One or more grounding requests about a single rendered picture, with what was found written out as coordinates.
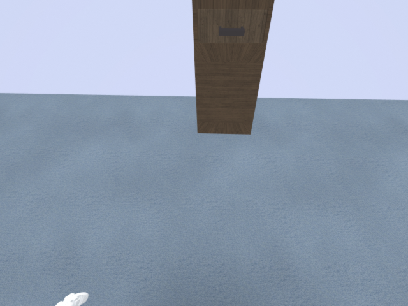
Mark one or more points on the cabinet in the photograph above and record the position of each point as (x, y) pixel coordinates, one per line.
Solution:
(227, 75)

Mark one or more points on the drawer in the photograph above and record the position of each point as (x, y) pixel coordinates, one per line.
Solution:
(252, 20)

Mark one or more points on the handle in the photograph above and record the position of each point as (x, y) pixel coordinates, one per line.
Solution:
(231, 31)

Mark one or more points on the left robot hand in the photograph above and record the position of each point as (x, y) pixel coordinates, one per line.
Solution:
(74, 299)

